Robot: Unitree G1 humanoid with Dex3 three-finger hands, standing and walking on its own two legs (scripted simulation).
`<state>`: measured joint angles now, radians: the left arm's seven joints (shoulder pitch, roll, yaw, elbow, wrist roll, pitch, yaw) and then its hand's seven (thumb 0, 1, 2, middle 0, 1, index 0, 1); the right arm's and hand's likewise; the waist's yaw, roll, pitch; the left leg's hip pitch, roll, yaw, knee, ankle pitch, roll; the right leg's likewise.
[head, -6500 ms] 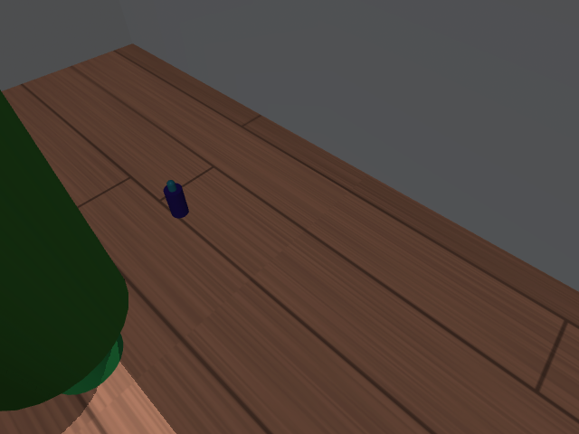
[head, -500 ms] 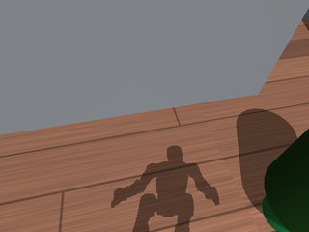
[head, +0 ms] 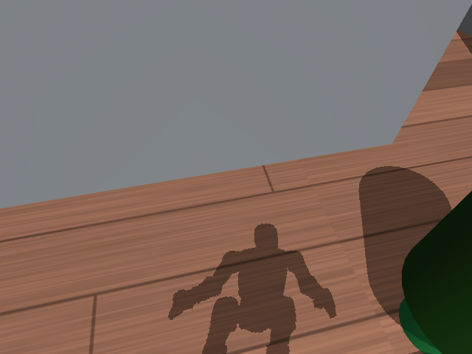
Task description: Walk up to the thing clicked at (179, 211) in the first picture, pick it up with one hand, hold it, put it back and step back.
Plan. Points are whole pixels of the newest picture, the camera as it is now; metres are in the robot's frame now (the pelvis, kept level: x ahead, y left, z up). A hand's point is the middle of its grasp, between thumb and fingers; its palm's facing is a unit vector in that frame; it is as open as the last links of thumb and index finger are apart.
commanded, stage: stand
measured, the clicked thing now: out of the picture -0.20 -1.20 -0.68
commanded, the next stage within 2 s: walk up in 0.42 s
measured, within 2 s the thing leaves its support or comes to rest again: neither
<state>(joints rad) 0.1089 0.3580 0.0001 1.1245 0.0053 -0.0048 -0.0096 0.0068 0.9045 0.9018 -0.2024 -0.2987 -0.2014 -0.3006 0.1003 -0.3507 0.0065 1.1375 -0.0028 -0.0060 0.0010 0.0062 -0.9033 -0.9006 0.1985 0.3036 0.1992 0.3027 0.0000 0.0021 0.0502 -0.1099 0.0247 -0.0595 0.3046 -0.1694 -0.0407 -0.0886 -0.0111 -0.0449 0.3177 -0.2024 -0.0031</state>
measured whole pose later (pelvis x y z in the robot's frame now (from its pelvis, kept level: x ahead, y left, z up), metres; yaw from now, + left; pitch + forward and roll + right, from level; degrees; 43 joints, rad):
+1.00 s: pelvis +0.14 +0.06 -0.01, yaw -3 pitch -4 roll +2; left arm 0.33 0.42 0.06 0.94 0.01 0.02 -0.09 0.01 0.91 0.90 -0.20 -0.30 -0.20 -0.30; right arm 0.29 -0.39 -0.08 0.87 -0.03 -0.06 0.05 0.01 -0.90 -0.90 0.20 0.30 0.20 0.30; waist 0.00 -0.03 0.09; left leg -0.08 0.02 0.14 0.43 -0.28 0.02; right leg -0.47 -0.09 -0.02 0.79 -0.27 0.00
